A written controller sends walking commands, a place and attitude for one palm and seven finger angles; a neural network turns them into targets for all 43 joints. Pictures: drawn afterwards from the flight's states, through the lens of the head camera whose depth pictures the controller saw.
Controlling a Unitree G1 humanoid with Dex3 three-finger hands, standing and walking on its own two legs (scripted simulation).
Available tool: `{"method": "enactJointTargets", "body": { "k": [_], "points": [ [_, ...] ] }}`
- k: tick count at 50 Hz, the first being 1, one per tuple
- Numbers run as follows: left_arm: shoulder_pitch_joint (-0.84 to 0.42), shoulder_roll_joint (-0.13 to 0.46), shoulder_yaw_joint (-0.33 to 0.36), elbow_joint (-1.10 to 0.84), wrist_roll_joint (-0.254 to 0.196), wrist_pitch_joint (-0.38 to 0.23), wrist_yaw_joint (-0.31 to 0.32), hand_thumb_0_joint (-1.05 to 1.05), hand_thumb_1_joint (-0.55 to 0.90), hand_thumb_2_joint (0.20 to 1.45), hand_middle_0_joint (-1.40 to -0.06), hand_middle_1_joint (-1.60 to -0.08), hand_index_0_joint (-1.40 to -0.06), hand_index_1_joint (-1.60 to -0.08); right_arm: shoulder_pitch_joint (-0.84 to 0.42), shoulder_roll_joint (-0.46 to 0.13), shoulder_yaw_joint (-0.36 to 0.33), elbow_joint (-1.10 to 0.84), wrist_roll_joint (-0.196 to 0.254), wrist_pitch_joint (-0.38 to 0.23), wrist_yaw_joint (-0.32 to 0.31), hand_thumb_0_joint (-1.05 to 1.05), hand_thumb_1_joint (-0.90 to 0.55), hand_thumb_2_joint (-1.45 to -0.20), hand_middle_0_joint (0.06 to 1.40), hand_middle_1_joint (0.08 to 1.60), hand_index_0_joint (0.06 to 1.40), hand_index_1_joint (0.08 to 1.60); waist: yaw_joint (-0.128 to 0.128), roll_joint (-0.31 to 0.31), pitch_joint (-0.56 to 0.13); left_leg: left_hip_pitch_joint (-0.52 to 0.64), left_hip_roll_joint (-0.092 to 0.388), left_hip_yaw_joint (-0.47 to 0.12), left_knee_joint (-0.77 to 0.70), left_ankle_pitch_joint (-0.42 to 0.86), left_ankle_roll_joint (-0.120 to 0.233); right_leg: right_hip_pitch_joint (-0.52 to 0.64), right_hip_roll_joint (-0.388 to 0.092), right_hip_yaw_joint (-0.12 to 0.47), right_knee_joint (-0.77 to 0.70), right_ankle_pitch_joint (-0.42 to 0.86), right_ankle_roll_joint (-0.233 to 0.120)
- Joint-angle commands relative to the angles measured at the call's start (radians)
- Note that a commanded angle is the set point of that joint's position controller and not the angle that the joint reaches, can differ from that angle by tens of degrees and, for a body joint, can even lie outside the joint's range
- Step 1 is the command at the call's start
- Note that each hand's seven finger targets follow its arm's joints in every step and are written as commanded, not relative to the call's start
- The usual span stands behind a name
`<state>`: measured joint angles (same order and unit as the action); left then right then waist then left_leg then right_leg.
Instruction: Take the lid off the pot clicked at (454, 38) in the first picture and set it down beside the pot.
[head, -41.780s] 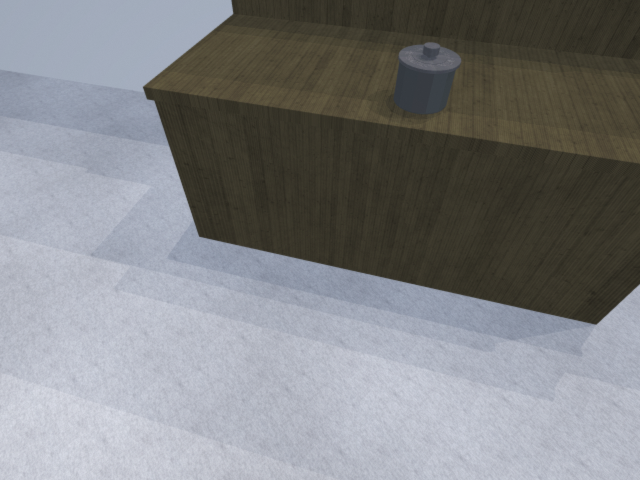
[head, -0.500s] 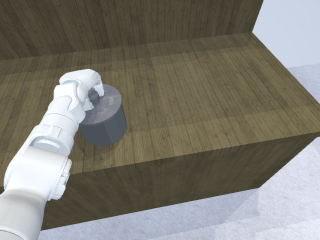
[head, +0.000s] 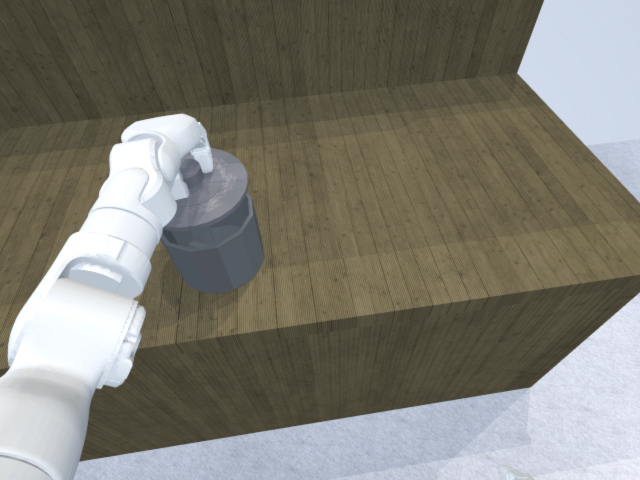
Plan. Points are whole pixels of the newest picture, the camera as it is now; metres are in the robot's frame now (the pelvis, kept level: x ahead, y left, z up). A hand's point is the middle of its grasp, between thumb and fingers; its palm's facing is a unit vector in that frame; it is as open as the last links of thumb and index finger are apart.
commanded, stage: lift the lid straight up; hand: left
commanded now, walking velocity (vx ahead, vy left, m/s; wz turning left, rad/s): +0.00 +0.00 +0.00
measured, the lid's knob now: (186, 173) +0.50 +0.17 +0.12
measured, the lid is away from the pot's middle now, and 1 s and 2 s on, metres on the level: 0.01 0.02 0.10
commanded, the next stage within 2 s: move the lid sideways beside the pot in 1.10 s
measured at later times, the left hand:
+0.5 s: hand (173, 152) +0.47 +0.17 +0.18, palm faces -0.29 -0.09 -0.95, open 7.4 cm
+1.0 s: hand (155, 124) +0.48 +0.18 +0.22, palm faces -0.28 -0.10 -0.96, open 7.4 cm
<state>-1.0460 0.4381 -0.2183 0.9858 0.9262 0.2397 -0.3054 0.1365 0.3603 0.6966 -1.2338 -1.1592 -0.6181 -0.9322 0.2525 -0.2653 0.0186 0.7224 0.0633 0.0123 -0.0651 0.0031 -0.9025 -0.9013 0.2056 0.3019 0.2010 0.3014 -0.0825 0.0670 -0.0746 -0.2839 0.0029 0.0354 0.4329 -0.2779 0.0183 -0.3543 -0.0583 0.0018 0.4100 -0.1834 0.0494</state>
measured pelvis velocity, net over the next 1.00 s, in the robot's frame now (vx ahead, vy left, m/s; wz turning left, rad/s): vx -0.01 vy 0.00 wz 0.00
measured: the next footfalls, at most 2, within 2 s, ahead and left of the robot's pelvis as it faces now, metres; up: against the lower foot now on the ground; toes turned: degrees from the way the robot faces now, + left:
none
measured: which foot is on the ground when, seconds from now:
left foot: down 0.00-1.00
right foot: down 0.00-1.00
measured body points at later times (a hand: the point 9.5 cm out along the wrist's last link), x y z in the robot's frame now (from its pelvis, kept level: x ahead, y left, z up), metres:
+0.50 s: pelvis -0.01 +0.00 +0.00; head +0.02 -0.03 +0.45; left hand +0.48 +0.17 +0.23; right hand +0.07 -0.26 -0.13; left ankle -0.04 +0.11 -0.74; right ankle +0.01 -0.15 -0.74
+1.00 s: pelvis -0.01 +0.00 +0.00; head +0.02 -0.02 +0.45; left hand +0.49 +0.18 +0.27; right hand +0.08 -0.26 -0.13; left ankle -0.04 +0.11 -0.74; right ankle +0.01 -0.15 -0.74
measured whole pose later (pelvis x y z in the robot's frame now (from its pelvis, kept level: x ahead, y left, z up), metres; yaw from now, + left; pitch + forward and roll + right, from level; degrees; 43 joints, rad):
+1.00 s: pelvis -0.01 +0.00 +0.00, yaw +0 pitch +7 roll +0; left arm -1.26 0.49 -0.21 1.07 0.96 0.28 -0.44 0.15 0.37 0.70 -1.23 -1.16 -0.62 -0.93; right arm 0.27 -0.27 0.03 0.72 0.06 -0.03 -0.06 0.00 -0.90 -0.90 0.21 0.30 0.20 0.30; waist -0.09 0.06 -0.07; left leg -0.25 -0.01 0.04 0.38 -0.25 0.02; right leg -0.32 -0.06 0.00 0.37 -0.15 0.05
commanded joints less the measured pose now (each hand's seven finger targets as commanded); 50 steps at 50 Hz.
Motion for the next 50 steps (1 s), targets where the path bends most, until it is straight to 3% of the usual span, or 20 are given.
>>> {"method": "enactJointTargets", "body": {
  "k": [1,3,4,7,11,18,20,23,24,26,28,31,32,36,38,41,44,47,48,50],
  "points": [
    [-0.651,0.232,0.055,-0.264,0.016,-0.001,0.047,0.000,0.684,0.867,-1.240,-1.160,-0.864,-1.069,-0.009,-0.125,-0.039,-0.104,-0.004,-0.041,-0.001,0.000,-0.900,-0.900,0.200,0.300,0.200,0.300,-0.012,-0.025,-0.425,0.184,-0.015,-0.020,-0.004,0.484,0.043,0.195,0.060,-0.048,0.021,0.418,-0.076],
    [-0.663,0.263,0.074,-0.237,0.014,0.007,0.042,0.000,0.684,0.867,-1.240,-1.160,-0.864,-1.069,-0.004,-0.131,-0.038,-0.096,-0.004,-0.038,-0.003,0.000,-0.900,-0.900,0.200,0.300,0.200,0.300,-0.013,-0.059,-0.410,0.165,-0.019,-0.014,-0.013,0.427,0.046,0.207,0.060,-0.048,0.019,0.408,-0.073],
    [-0.683,0.247,0.050,-0.225,0.016,0.010,0.037,0.000,0.684,0.867,-1.240,-1.160,-0.864,-1.069,-0.009,-0.130,-0.034,-0.095,-0.002,-0.038,-0.005,0.000,-0.900,-0.900,0.200,0.300,0.200,0.300,-0.019,-0.052,-0.394,0.154,-0.022,-0.015,-0.022,0.393,0.043,0.194,0.060,-0.050,0.018,0.381,-0.074],
    [-0.739,0.295,0.082,-0.287,0.024,-0.012,0.037,0.000,0.684,0.867,-1.240,-1.160,-0.864,-1.069,-0.004,-0.126,-0.035,-0.101,-0.007,-0.058,-0.013,0.000,-0.900,-0.900,0.200,0.300,0.200,0.300,-0.013,-0.027,-0.442,0.189,-0.021,-0.021,-0.024,0.406,0.046,0.216,0.059,-0.044,0.018,0.385,-0.077],
    [-0.715,0.260,0.064,-0.240,0.024,-0.004,0.031,0.000,0.684,0.867,-1.240,-1.160,-0.864,-1.069,0.001,-0.125,-0.033,-0.097,-0.005,-0.062,-0.013,0.000,-0.900,-0.900,0.200,0.300,0.200,0.300,-0.013,-0.052,-0.418,0.174,-0.018,-0.020,-0.030,0.426,0.043,0.208,0.059,-0.047,0.009,0.392,-0.077],
    [-0.780,0.291,0.065,-0.185,0.040,0.014,0.020,0.000,0.684,0.867,-1.240,-1.160,-0.864,-1.069,0.005,-0.132,-0.028,-0.086,-0.006,-0.066,-0.012,0.000,-0.900,-0.900,0.200,0.300,0.200,0.300,-0.018,-0.055,-0.400,0.151,-0.020,-0.019,-0.049,0.354,0.040,0.205,0.057,-0.046,0.005,0.349,-0.076],
    [-0.798,0.320,0.091,-0.214,0.043,0.009,0.020,0.000,0.684,0.867,-1.240,-1.160,-0.864,-1.069,0.000,-0.128,-0.031,-0.097,-0.008,-0.078,-0.014,0.000,-0.900,-0.900,0.200,0.300,0.200,0.300,-0.008,-0.039,-0.442,0.176,-0.022,-0.022,-0.042,0.385,0.044,0.226,0.055,-0.040,0.008,0.373,-0.077],
    [-0.780,0.308,0.073,-0.152,0.047,0.020,0.003,0.000,0.684,0.867,-1.240,-1.160,-0.864,-1.069,0.006,-0.135,-0.028,-0.091,-0.005,-0.071,-0.013,0.000,-0.900,-0.900,0.200,0.300,0.200,0.300,-0.016,-0.070,-0.390,0.142,-0.023,-0.015,-0.053,0.341,0.044,0.210,0.054,-0.041,-0.004,0.348,-0.074],
    [-0.804,0.289,0.055,-0.166,0.044,0.020,-0.002,0.000,0.684,0.867,-1.240,-1.160,-0.864,-1.069,0.005,-0.132,-0.028,-0.093,-0.006,-0.074,-0.012,0.000,-0.900,-0.900,0.200,0.300,0.200,0.300,-0.018,-0.066,-0.394,0.147,-0.022,-0.016,-0.054,0.348,0.043,0.208,0.055,-0.044,-0.002,0.352,-0.075],
    [-0.825,0.328,0.090,-0.223,0.042,0.005,-0.010,0.000,0.684,0.867,-1.240,-1.160,-0.864,-1.069,0.001,-0.132,-0.030,-0.108,-0.010,-0.082,-0.013,0.000,-0.900,-0.900,0.200,0.300,0.200,0.300,-0.008,-0.028,-0.445,0.175,-0.023,-0.021,-0.047,0.393,0.045,0.233,0.051,-0.037,0.000,0.379,-0.078],
    [-0.797,0.331,0.092,-0.182,0.051,0.009,-0.016,0.000,0.684,0.867,-1.240,-1.160,-0.864,-1.069,0.006,-0.131,-0.031,-0.102,-0.010,-0.080,-0.013,0.000,-0.900,-0.900,0.200,0.300,0.200,0.300,-0.009,-0.057,-0.437,0.176,-0.022,-0.021,-0.046,0.396,0.046,0.238,0.053,-0.039,-0.001,0.381,-0.075],
    [-0.804,0.295,0.059,-0.172,0.043,0.013,-0.031,0.000,0.684,0.867,-1.240,-1.160,-0.864,-1.069,0.008,-0.133,-0.029,-0.105,-0.006,-0.080,-0.011,0.000,-0.900,-0.900,0.200,0.300,0.200,0.300,-0.016,-0.055,-0.404,0.160,-0.024,-0.018,-0.056,0.378,0.046,0.219,0.053,-0.041,-0.014,0.367,-0.076],
    [-0.808,0.319,0.077,-0.154,0.048,0.019,-0.032,0.000,0.684,0.867,-1.240,-1.160,-0.864,-1.069,0.012,-0.139,-0.031,-0.094,-0.006,-0.075,-0.012,0.000,-0.900,-0.900,0.200,0.300,0.200,0.300,-0.019,-0.083,-0.385,0.156,-0.021,-0.017,-0.056,0.360,0.046,0.213,0.055,-0.041,-0.013,0.359,-0.074],
    [-0.891,0.254,0.018,-0.221,0.033,0.010,-0.053,0.000,0.684,0.867,-1.240,-1.160,-0.864,-1.069,0.010,-0.131,-0.029,-0.104,-0.006,-0.091,-0.013,0.000,-0.900,-0.900,0.200,0.300,0.200,0.300,-0.029,-0.030,-0.407,0.193,-0.022,-0.022,-0.054,0.386,0.047,0.193,0.054,-0.043,-0.018,0.358,-0.076],
    [-0.889,0.371,0.107,-0.210,0.049,0.008,-0.047,0.000,0.684,0.867,-1.240,-1.160,-0.864,-1.069,0.020,-0.135,-0.027,-0.098,-0.012,-0.091,-0.017,0.000,-0.900,-0.900,0.200,0.300,0.200,0.300,-0.013,-0.042,-0.457,0.194,-0.025,-0.027,-0.054,0.398,0.046,0.247,0.053,-0.035,-0.008,0.383,-0.075],
    [-0.889,0.342,0.079,-0.234,0.057,0.005,-0.052,0.000,0.684,0.867,-1.240,-1.160,-0.864,-1.069,0.023,-0.131,-0.029,-0.107,-0.011,-0.096,-0.015,0.000,-0.900,-0.900,0.200,0.300,0.200,0.300,-0.011,-0.027,-0.466,0.213,-0.020,-0.028,-0.050,0.477,0.045,0.248,0.052,-0.037,-0.014,0.424,-0.077],
    [-0.858,0.361,0.101,-0.168,0.063,0.030,-0.056,0.000,0.684,0.867,-1.240,-1.160,-0.864,-1.069,0.014,-0.135,-0.029,-0.102,-0.011,-0.089,-0.008,0.000,-0.900,-0.900,0.200,0.300,0.200,0.300,-0.004,-0.070,-0.420,0.180,-0.023,-0.023,-0.056,0.429,0.045,0.253,0.052,-0.039,-0.014,0.411,-0.074],
    [-0.842,0.330,0.068,-0.155,0.064,0.039,-0.078,0.000,0.684,0.867,-1.240,-1.160,-0.864,-1.069,0.008,-0.140,-0.028,-0.107,-0.011,-0.078,-0.003,0.000,-0.900,-0.900,0.200,0.300,0.200,0.300,-0.009,-0.053,-0.410,0.172,-0.024,-0.018,-0.059,0.434,0.043,0.243,0.050,-0.038,-0.014,0.415,-0.075],
    [-0.833,0.297,0.042,-0.122,0.067,0.046,-0.087,0.000,0.684,0.867,-1.240,-1.160,-0.864,-1.069,0.004,-0.139,-0.028,-0.105,-0.010,-0.073,-0.001,0.000,-0.900,-0.900,0.200,0.300,0.200,0.300,-0.015,-0.064,-0.375,0.162,-0.025,-0.020,-0.058,0.410,0.044,0.216,0.051,-0.044,-0.018,0.389,-0.076],
    [-0.871,0.319,0.057,-0.170,0.065,0.042,-0.095,0.000,0.684,0.867,-1.240,-1.160,-0.864,-1.069,0.010,-0.141,-0.032,-0.109,-0.011,-0.068,-0.001,0.000,-0.900,-0.900,0.200,0.300,0.200,0.300,-0.017,-0.062,-0.409,0.186,-0.022,-0.019,-0.052,0.430,0.046,0.224,0.052,-0.042,-0.017,0.403,-0.075]
  ]
}}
